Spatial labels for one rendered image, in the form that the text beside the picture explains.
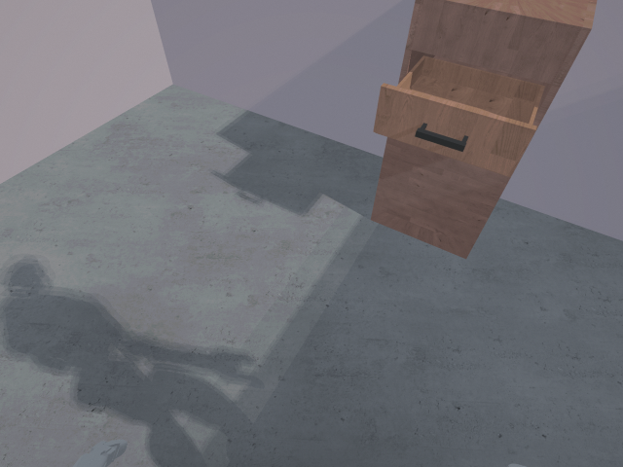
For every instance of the drawer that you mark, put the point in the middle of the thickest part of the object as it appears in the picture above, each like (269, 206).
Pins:
(496, 112)

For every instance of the cabinet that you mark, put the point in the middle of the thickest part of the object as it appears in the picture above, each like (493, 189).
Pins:
(442, 201)

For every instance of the left robot hand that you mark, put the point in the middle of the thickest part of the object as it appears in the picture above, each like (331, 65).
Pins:
(102, 454)

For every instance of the handle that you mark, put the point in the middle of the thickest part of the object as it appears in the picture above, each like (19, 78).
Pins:
(441, 139)

